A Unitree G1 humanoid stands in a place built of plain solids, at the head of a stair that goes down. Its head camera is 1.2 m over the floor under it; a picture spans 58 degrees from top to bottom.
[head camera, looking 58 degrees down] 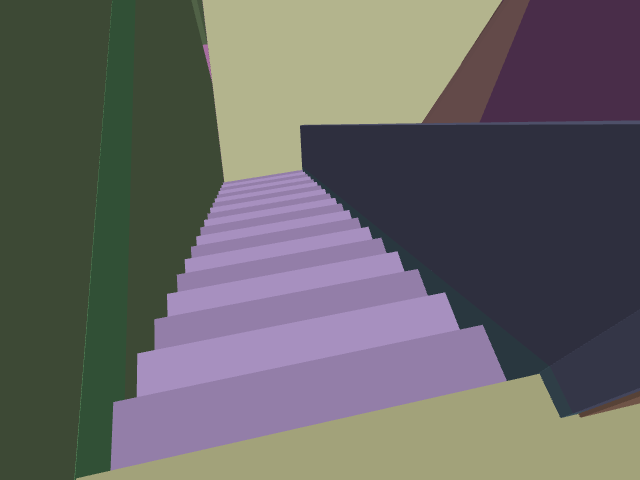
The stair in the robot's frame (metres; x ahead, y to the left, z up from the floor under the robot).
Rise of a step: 0.20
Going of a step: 0.22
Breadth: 1.22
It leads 12 degrees to the left of straight ahead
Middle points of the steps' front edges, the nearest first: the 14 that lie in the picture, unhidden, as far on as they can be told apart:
0.19 0.00 0.00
0.41 0.04 -0.20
0.63 0.09 -0.40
0.84 0.13 -0.61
1.06 0.18 -0.81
1.28 0.23 -1.01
1.49 0.27 -1.22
1.71 0.32 -1.42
1.93 0.36 -1.63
2.15 0.41 -1.83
2.36 0.45 -2.03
2.58 0.50 -2.24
2.80 0.55 -2.44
3.01 0.59 -2.64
